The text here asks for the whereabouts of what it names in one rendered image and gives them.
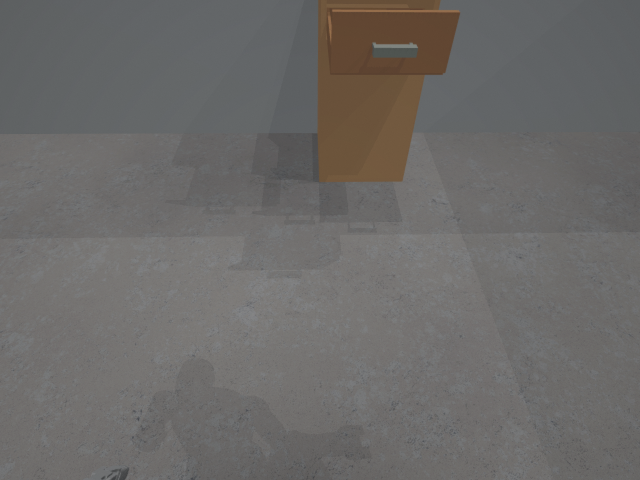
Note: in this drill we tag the drawer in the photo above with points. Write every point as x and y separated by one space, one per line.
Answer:
351 31

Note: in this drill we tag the handle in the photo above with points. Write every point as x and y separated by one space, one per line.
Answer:
394 50

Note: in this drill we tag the cabinet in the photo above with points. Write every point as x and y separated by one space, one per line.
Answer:
365 122

